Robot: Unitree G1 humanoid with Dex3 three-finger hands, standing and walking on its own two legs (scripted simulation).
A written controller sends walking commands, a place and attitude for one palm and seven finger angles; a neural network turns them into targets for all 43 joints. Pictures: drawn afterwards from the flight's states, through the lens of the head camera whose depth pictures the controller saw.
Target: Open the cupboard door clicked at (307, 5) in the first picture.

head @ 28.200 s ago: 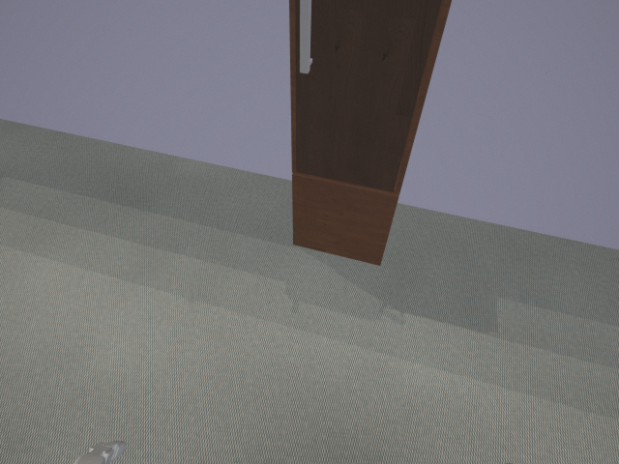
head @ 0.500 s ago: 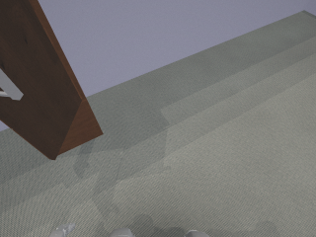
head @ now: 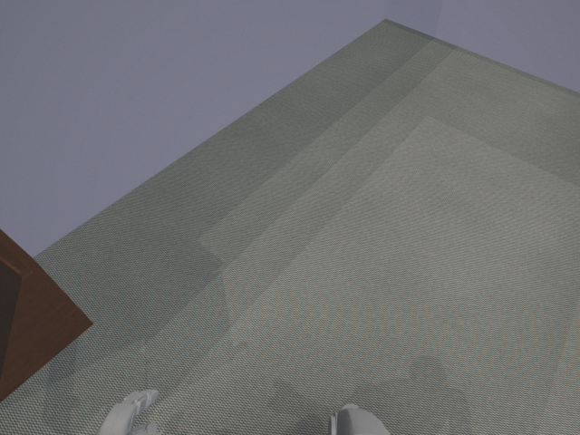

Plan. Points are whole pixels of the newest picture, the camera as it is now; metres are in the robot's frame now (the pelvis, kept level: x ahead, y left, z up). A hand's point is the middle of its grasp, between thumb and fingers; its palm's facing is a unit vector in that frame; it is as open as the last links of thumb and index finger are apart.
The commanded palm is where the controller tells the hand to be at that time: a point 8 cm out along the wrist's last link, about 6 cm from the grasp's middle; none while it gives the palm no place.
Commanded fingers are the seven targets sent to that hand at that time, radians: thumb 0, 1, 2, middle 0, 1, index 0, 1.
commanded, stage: walk to a spot facing it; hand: left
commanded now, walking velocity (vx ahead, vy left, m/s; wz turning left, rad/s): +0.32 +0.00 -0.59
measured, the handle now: out of the picture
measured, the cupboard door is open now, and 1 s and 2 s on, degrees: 53 53 53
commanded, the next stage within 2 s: turn to face it in 1.30 s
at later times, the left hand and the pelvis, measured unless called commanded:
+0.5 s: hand (204, 371) +0.24 +0.15 -0.19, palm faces -0.16 -0.97 -0.16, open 7.3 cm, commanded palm none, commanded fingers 0.00 0.90 0.90 -0.20 -0.30 -0.20 -0.30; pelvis +0.20 -0.03 -0.02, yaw -14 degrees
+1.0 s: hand (296, 217) +0.57 -0.01 -0.17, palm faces -0.36 -0.91 -0.21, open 7.3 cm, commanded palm none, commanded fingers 0.00 0.90 0.90 -0.20 -0.30 -0.20 -0.30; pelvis +0.41 -0.15 -0.01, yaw -21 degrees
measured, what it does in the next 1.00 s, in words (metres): walks ahead, turning right: right foot, then left foot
